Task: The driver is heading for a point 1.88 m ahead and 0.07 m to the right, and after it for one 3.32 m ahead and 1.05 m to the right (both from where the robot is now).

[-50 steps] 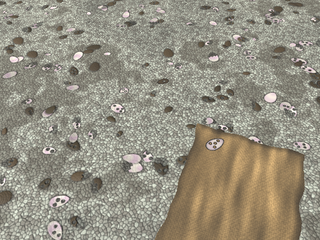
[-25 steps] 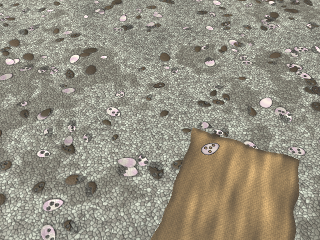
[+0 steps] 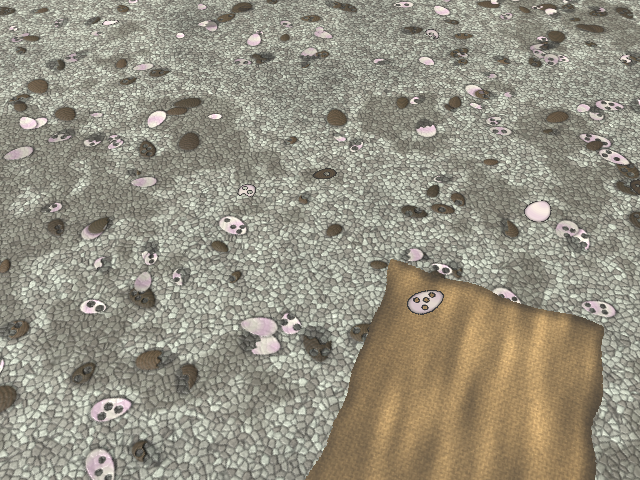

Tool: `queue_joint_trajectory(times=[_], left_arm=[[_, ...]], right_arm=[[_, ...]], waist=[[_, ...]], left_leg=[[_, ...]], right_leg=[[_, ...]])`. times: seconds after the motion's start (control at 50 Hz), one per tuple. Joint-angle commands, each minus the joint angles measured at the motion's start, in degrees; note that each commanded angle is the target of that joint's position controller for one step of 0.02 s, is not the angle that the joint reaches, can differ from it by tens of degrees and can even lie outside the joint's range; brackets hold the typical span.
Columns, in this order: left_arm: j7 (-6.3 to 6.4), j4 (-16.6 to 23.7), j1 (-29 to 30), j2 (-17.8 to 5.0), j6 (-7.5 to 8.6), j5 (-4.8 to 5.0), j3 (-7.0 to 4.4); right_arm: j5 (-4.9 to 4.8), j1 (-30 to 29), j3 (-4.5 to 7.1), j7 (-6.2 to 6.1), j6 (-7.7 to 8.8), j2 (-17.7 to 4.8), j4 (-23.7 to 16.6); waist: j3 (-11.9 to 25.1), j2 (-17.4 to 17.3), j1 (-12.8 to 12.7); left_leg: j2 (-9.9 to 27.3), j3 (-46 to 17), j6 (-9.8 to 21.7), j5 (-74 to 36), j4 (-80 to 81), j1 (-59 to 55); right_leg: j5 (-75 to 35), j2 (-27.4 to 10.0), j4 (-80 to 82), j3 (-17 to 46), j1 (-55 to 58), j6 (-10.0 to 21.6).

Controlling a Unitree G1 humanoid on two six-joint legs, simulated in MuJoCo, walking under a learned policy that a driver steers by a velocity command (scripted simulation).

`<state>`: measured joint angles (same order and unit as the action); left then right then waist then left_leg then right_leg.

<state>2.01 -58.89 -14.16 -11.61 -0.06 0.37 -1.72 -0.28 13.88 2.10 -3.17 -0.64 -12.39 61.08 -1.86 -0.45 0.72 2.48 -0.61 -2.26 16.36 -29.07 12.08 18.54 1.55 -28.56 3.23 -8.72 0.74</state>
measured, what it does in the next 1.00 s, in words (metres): walks ahead: right foot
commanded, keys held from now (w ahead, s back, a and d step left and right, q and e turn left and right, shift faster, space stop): w+shift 1.00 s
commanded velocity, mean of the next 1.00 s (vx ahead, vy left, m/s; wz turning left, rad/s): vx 0.80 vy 0.00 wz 0.00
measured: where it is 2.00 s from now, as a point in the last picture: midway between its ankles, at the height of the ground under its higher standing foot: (312, 141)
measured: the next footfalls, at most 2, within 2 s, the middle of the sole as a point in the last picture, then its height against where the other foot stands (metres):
right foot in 0.68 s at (354, 476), level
left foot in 1.16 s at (288, 297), level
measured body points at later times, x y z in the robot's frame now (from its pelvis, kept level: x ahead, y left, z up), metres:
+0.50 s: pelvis +0.18 +0.07 +0.00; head +0.19 +0.08 +0.45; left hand +0.38 +0.29 -0.10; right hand +0.07 -0.15 -0.13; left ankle +0.05 +0.16 -0.74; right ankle +0.30 -0.07 -0.66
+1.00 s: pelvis +0.61 +0.02 +0.00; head +0.63 +0.03 +0.45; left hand +0.51 +0.26 -0.14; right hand +0.81 -0.20 -0.10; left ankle +0.81 +0.17 -0.67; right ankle +0.49 -0.03 -0.74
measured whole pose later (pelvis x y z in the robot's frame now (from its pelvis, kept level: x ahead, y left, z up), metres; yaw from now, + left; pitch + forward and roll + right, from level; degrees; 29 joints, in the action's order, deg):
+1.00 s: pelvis +0.61 +0.02 +0.00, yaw +0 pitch +1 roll -2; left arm -0.9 -60.6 -30.5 -12.4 7.0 -0.2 -2.2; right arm 2.0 2.6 0.9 3.4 3.8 -13.5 45.8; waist -0.8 -1.5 -3.4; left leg 8.4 2.0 4.1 -2.4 -48.9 44.7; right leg 16.7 7.3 -10.0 -4.5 5.6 5.5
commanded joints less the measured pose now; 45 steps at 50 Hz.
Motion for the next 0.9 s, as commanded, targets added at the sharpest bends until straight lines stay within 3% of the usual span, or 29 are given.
queue_joint_trajectory(times=[0.02, 0.06, 0.08, 0.1, 0.14, 0.18, 0.2, 0.22, 0.24, 0.26, 0.28, 0.3, 0.32, 0.36, 0.4, 0.5, 0.58, 0.62, 0.64, 0.66, 0.68, 0.7, 0.72, 0.74, 0.76, 0.78, 0.82, 0.84, 0.9], left_arm=[[0.23, 0.8, -6.1, -9.8, 0.44, 1.10, -2.28], [-0.01, 1.7, -6.4, -13.6, 2.66, 1.82, -3.55], [-0.11, 2.6, -5.1, -12.1, 3.81, 1.14, -3.22], [-0.32, 3.8, -2.9, -10.2, 4.77, 0.84, -2.67], [-0.75, 5.7, 0.4, -10.0, 5.32, 2.04, -2.56], [-0.91, 6.2, 2.4, -12.0, 4.76, 2.31, -2.91], [-1.54, 4.5, 2.1, -13.6, 3.78, -3.14, -4.10], [-1.64, 5.1, 2.8, -11.0, 3.85, -3.98, -3.72], [-1.86, 7.7, 7.8, -4.3, 4.70, -3.97, -1.92], [-2.65, 11.0, 7.9, 0.6, 5.71, -2.98, -0.75], [-3.49, 12.6, 9.1, -1.4, 5.98, -2.65, -0.82], [-4.29, 12.5, 9.8, -4.8, 6.01, -2.77, -1.31], [-4.86, 11.2, 7.7, -5.8, 5.75, -3.36, -1.64], [-5.80, 10.5, 6.5, -5.6, 4.35, -3.98, -1.57], [-6.03, 12.0, 9.8, -4.8, 3.19, -3.24, -1.14], [-5.98, 17.1, 22.3, -3.8, 2.79, -2.10, -0.09], [-5.67, 19.3, 26.2, -3.9, 2.90, -1.91, 0.38], [-4.75, 19.0, 23.1, -5.0, 3.10, -2.10, -0.01], [-4.16, 17.7, 17.5, -6.6, 3.30, -2.14, -0.66], [-3.44, 14.5, 6.1, -8.9, 3.54, -1.93, -1.71], [-2.65, 10.3, -7.0, -11.2, 3.76, -2.03, -3.00], [-1.82, 8.7, -14.4, -16.4, 4.10, -3.82, -4.59], [-2.60, 8.0, -14.4, -17.9, 4.09, -3.53, -5.24], [-3.22, 7.8, -8.4, -15.5, 4.15, -2.90, -4.99], [-3.24, 7.7, -4.6, -11.4, 4.79, -2.64, -4.10], [-3.27, 7.0, -3.0, -8.3, 5.41, -2.72, -3.39], [-2.83, 5.1, -2.4, -4.7, 6.26, -2.46, -1.92], [-2.68, 4.3, -3.3, -4.1, 6.76, -1.94, -1.64], [-2.68, 3.3, -6.9, -6.0, 7.76, -1.10, -1.54]], right_arm=[[-0.75, 0.0, 1.18, -0.03, 0.84, -6.1, -2.1], [-1.75, -7.0, 0.03, 1.27, 3.64, -2.6, -6.6], [-1.97, -8.2, 0.49, 1.91, 4.92, -4.4, -7.7], [-2.25, -7.4, 0.72, 2.43, 5.95, -4.8, -8.0], [-2.21, -4.3, 0.65, 3.14, 7.35, -4.7, -7.8], [-1.82, 3.0, 1.24, 3.39, 7.84, -4.4, -4.6], [2.39, 10.9, 1.91, 4.67, 5.43, -4.9, -3.2], [2.85, 18.7, 2.91, 4.43, 4.62, -5.9, -0.5], [4.04, 28.7, 3.48, 3.77, 4.95, -9.1, 0.9], [4.07, 25.1, 2.17, 3.72, 4.89, -9.4, 0.0], [3.44, 16.1, 2.40, 3.60, 4.67, -10.2, -2.3], [2.73, 10.0, 2.26, 3.76, 5.22, -9.0, -4.9], [2.18, 8.3, 2.06, 3.99, 5.83, -8.5, -5.4], [1.94, 9.7, 1.13, 3.68, 6.90, -5.7, -4.7], [1.58, 13.8, 0.89, 3.52, 7.44, -4.7, -2.9], [1.22, 17.6, 0.72, 3.28, 7.92, -4.9, -2.5], [0.94, 18.7, 0.80, 3.02, 8.03, -6.0, -1.5], [1.12, 18.4, 1.02, 2.95, 7.79, -7.8, -1.1], [1.65, 18.2, 1.38, 2.63, 7.34, -9.3, -0.8], [2.16, 17.1, 1.94, 2.16, 6.62, -11.2, -0.9], [2.13, 14.6, 2.26, 1.97, 6.04, -11.9, -1.6], [1.22, 16.7, 1.04, 2.96, 5.98, -5.6, -3.6], [-0.52, 18.5, 0.26, 4.13, 7.35, -0.9, -5.5], [-0.44, 11.9, 1.42, 3.82, 7.79, -6.0, -7.5], [-0.35, 6.6, 1.55, 3.71, 8.02, -6.6, -9.0], [0.13, 5.4, 1.19, 3.90, 7.96, -5.4, -9.2], [2.30, 6.9, 0.44, 5.03, 6.19, -2.2, -9.7], [2.66, 6.0, 0.18, 5.56, 5.35, -1.4, -10.4], [3.08, -3.8, -0.40, 6.30, 4.16, -2.3, -14.8]], waist=[[-4.3, 5.0, -2.6], [-10.0, 14.1, -4.2], [-10.7, 12.5, -3.9], [-9.6, 10.4, -2.4], [-5.8, 8.8, -0.4], [-2.1, 8.4, 3.6], [0.0, 5.2, 7.3], [0.8, -2.4, 10.4], [3.4, -18.2, 15.2], [0.7, -20.6, 9.4], [-4.2, -11.5, 4.3], [-4.8, -3.0, 2.0], [-2.7, -0.3, 0.6], [-2.2, -3.8, 0.0], [-5.0, -4.2, 0.5], [-7.9, -3.2, 2.7], [-8.3, -3.9, 2.5], [-4.3, -6.4, 0.2], [-0.4, -8.1, -2.9], [5.3, -9.6, -8.0], [11.1, -8.1, -14.2], [18.3, 1.1, -13.2], [24.6, 14.4, -8.4], [15.8, 9.3, -7.4], [7.7, 3.2, -6.1], [3.8, -1.0, -3.9], [1.1, 1.2, 1.1], [-0.6, 2.0, 1.9], [-6.4, 1.5, 1.2]], left_leg=[[-3.9, 4.2, 2.4, 22.4, -4.4, 8.0], [-1.1, 2.7, 3.4, 9.6, -18.8, 17.6], [1.6, -0.8, 4.6, 10.5, -24.4, 22.5], [3.6, -2.5, 5.7, 10.2, -26.7, 26.0], [4.7, -1.3, 6.9, 8.0, -15.5, 20.2], [-0.9, 6.6, 5.2, 1.4, -4.4, -0.1], [-6.2, 13.6, 4.4, 2.1, 0.9, -10.6], [-5.9, 11.5, 3.8, 2.9, 0.3, -23.0], [8.8, -10.7, 5.6, 21.5, 9.3, -28.1], [18.5, -40.5, 10.4, 38.3, 23.3, -22.4], [23.0, -44.9, 14.1, 43.8, 25.7, -16.5], [21.2, -37.6, 13.8, 35.6, 23.4, -13.0], [17.1, -28.7, 12.7, 27.9, 22.7, -10.6], [11.8, -19.0, 11.4, 19.2, 25.0, -7.6], [9.9, -14.2, 11.8, 12.1, 26.4, -8.5], [8.3, -5.3, 12.7, -5.0, 30.3, -10.4], [10.1, 0.1, 12.4, -25.7, 31.1, -17.1], [10.8, 3.1, 11.4, -55.3, 22.2, -20.2], [11.4, 3.8, 10.8, -67.8, 13.6, -21.5], [11.9, 4.3, 10.2, -72.5, 1.0, -19.8], [9.8, 5.2, 9.5, -65.0, -15.4, -12.0], [4.3, 4.7, 9.1, -35.3, -37.3, 6.7], [-5.6, -2.3, 8.4, 7.3, -53.8, 22.8], [-2.6, -6.4, 10.4, 3.0, -56.8, 30.3], [0.5, -4.7, 10.5, -2.3, -55.2, 31.5], [2.6, -4.5, 10.5, -4.0, -51.4, 28.6], [4.8, -5.0, 9.1, -4.1, -46.6, 23.1], [5.7, -4.6, 8.3, -3.9, -45.1, 23.6], [7.2, -0.6, 6.2, -9.3, -37.9, 31.4]], right_leg=[[33.5, -5.5, 12.0, 9.0, -6.4, 6.4], [35.8, -18.8, 22.8, 28.0, -6.9, 13.5], [29.6, -21.5, 24.0, 31.1, -5.2, 14.7], [24.6, -21.7, 23.1, 29.8, -2.2, 13.9], [16.0, -18.2, 21.5, 20.3, -1.5, 10.1], [13.1, -11.1, 16.8, 9.7, -10.6, 8.0], [19.8, -7.3, 11.1, 6.0, -15.2, 9.5], [15.1, -4.3, -2.0, 3.0, -24.3, 9.4], [11.4, 1.5, -29.2, -3.0, -34.7, 7.5], [9.8, 5.4, -41.6, 3.6, -45.9, 7.8], [1.7, -1.8, -46.6, 5.2, -50.6, 8.1], [-5.9, -6.1, -46.0, 2.8, -49.0, 6.9], [-8.4, -8.0, -42.5, 1.8, -43.7, 5.4], [-10.7, -8.5, -40.2, -1.1, -38.7, 2.9], [-13.2, -8.4, -38.1, -3.3, -41.6, 1.8], [-17.9, -6.4, -19.2, -7.8, -38.9, 1.1], [-17.7, -4.3, -8.3, -11.0, -31.6, 4.8], [-13.2, 0.1, -6.5, -13.4, -22.4, 7.4], [-10.0, 2.3, -7.1, -13.5, -16.0, 8.5], [-6.5, 4.0, -7.0, -12.5, -4.8, 9.6], [-6.3, 2.4, -3.9, -10.3, 10.6, 10.7], [15.8, -11.4, -2.2, 7.2, 28.1, 12.8], [36.8, -23.2, 11.8, 41.7, 34.3, 16.1], [33.5, -20.8, 17.0, 42.1, 28.4, 14.8], [21.9, -19.8, 15.9, 31.2, 19.4, 14.4], [13.3, -17.8, 17.0, 24.3, 10.7, 13.4], [9.2, -13.8, 19.3, 15.9, -0.3, 11.2], [8.6, -12.7, 20.9, 13.7, -2.7, 11.1], [0.7, -10.3, 25.7, 7.0, -5.1, 11.3]])
Velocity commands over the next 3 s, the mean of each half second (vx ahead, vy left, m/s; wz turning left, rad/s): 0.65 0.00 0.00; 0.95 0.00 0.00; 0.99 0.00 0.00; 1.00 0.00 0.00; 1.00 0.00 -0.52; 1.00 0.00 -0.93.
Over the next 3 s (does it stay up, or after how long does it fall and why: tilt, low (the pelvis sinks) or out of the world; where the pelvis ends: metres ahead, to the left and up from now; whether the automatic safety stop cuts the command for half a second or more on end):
stays up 2.55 -0.14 -0.03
